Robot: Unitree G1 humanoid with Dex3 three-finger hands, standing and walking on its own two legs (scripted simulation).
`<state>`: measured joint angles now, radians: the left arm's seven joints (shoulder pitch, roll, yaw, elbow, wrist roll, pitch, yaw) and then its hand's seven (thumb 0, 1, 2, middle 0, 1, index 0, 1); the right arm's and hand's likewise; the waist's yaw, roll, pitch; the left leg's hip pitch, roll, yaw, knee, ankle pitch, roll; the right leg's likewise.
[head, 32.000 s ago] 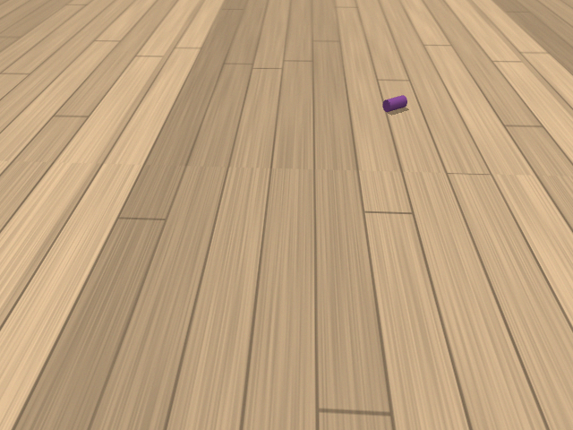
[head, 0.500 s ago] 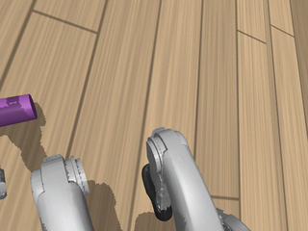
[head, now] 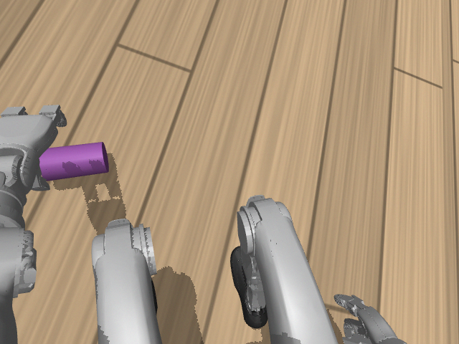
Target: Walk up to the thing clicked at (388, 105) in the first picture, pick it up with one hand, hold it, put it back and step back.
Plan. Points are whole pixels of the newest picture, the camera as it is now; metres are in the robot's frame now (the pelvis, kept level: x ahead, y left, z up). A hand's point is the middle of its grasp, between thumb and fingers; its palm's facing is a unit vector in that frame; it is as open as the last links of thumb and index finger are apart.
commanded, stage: withdraw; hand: left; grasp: from above
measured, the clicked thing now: (75, 161) +0.52 +0.27 -0.32
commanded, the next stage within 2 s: home in 0.10 s
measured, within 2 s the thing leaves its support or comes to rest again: neither
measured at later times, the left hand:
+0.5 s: hand (29, 138) +0.49 +0.29 -0.12, palm faces -0.36 -0.12 -0.93, open 12.5 cm
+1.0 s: hand out of the picture +0.31 +0.23 +0.08, palm faces -0.16 -0.80 -0.58, open 7.5 cm
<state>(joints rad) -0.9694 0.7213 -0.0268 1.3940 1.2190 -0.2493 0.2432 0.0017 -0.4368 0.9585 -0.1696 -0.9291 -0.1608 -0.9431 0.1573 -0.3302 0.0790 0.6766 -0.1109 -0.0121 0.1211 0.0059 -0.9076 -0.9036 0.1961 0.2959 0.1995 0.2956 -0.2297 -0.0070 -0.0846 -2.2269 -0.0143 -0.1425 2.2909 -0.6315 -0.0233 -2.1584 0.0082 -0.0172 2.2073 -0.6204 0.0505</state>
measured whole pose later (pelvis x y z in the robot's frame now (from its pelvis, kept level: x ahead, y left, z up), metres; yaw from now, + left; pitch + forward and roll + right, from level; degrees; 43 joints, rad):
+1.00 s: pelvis +0.03 -0.01 +0.18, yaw +4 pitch +28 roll -4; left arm -0.08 0.37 0.01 0.29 0.33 0.21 0.05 0.01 0.87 0.89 -0.21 -0.30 -0.21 -0.31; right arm 0.05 -0.25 -0.01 0.55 0.03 -0.04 0.00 0.01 -0.91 -0.90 0.20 0.30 0.20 0.30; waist -0.05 0.03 -0.20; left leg -1.60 0.02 -0.10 1.73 -0.62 -0.03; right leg -1.56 -0.02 -0.02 1.68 -0.61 0.04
